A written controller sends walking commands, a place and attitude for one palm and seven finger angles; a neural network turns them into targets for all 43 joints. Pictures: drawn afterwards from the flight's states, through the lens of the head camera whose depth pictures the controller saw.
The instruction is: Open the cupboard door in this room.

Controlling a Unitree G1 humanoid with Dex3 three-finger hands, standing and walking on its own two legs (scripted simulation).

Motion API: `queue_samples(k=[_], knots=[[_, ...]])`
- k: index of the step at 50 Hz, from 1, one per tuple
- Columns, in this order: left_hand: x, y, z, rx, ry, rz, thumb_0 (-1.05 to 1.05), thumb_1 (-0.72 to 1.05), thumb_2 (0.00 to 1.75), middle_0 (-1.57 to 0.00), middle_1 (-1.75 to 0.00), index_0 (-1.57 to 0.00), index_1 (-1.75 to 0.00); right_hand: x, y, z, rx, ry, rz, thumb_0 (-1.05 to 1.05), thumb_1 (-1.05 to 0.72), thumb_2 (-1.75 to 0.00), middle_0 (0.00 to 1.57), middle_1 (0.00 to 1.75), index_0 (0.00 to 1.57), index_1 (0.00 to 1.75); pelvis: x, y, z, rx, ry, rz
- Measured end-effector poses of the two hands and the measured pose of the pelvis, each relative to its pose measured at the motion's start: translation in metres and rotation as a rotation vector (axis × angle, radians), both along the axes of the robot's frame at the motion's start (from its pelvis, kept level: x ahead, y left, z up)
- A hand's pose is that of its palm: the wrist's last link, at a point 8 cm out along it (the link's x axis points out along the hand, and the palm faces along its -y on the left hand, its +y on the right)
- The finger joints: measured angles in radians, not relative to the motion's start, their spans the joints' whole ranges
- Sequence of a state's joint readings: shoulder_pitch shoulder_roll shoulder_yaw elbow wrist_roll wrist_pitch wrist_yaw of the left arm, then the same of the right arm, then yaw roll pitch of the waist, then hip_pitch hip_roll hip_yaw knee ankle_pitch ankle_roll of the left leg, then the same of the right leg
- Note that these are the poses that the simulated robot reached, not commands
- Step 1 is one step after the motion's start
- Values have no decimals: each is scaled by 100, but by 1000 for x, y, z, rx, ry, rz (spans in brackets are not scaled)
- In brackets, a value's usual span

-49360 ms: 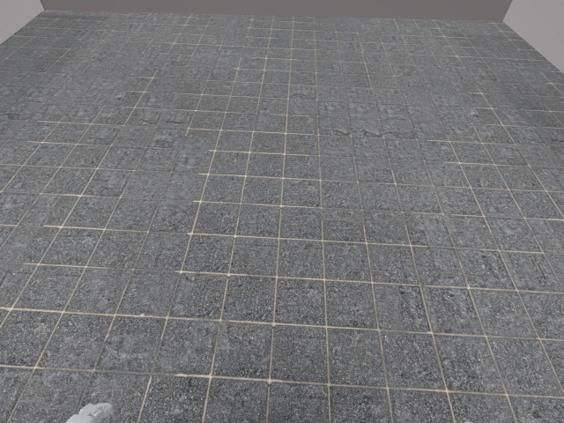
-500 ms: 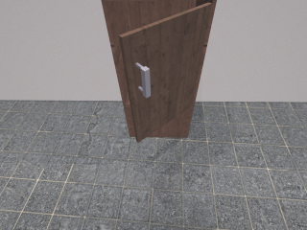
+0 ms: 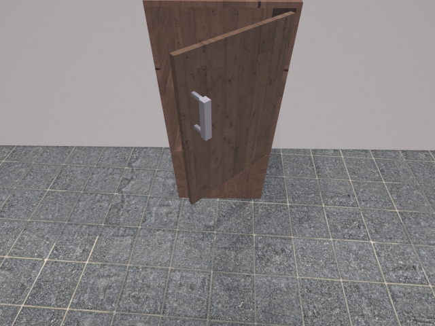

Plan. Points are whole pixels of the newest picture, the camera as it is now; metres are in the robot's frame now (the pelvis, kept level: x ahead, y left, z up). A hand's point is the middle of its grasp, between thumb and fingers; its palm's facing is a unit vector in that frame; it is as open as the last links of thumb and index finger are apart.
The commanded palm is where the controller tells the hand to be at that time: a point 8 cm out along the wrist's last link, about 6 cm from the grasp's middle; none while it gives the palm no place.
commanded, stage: look to check the result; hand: left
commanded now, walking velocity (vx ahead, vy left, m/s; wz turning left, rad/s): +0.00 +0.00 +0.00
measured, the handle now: (200, 115) +0.61 +0.08 +0.04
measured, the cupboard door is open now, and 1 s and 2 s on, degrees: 41 41 41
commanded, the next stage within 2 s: walk to a spot facing it in 0.56 s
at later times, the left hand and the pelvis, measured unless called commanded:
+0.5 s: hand out of the picture -0.01 +0.17 -0.18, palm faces +0.04 -0.98 -0.17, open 7.4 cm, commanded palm none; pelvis +0.00 +0.01 +0.00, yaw +0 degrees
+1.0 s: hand out of the picture +0.03 +0.19 -0.18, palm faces -0.06 -0.97 -0.22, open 7.4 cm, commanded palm none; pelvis +0.00 +0.01 -0.01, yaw -8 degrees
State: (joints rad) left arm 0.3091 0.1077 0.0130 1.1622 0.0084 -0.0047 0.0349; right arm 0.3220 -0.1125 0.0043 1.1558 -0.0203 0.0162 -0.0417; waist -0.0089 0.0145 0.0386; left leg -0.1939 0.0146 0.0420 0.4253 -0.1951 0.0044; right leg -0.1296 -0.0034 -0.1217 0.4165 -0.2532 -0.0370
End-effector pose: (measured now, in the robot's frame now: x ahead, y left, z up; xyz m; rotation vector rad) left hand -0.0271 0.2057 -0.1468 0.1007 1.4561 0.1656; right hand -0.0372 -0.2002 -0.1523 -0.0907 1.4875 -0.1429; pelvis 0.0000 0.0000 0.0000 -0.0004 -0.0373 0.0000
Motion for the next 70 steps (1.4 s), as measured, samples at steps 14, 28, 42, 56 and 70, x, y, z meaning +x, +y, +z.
queue_samples(k=[14,28,42,56,70], knots=[[-5,6,1,4,21,3,1,91,90,-20,-30,-20,-30,8,3,1,-4,-15,3,0,-91,-90,20,30,19,29,1,5,0,0,5,-2],[12,11,1,7,-10,-11,1,91,90,-20,-30,-20,-30,23,2,1,-12,-38,13,0,-91,-90,20,30,19,29,4,8,1,1,10,-3],[25,20,0,15,0,-35,1,91,90,-20,-30,-20,-30,30,-6,0,-42,-50,-23,0,-91,-90,20,30,19,29,7,10,-2,0,17,-46],[96,25,8,118,-104,-199,1,91,90,-20,-30,-20,-30,21,-55,-21,-76,-127,-158,0,-91,-90,20,30,20,30,-1,-14,-18,37,36,-197],[136,-9,27,111,-140,-355,1,90,90,-20,-30,-20,-30,70,-100,14,-130,-318,-270,1,-91,-90,20,30,19,29,0,-30,1,62,51,-359]])
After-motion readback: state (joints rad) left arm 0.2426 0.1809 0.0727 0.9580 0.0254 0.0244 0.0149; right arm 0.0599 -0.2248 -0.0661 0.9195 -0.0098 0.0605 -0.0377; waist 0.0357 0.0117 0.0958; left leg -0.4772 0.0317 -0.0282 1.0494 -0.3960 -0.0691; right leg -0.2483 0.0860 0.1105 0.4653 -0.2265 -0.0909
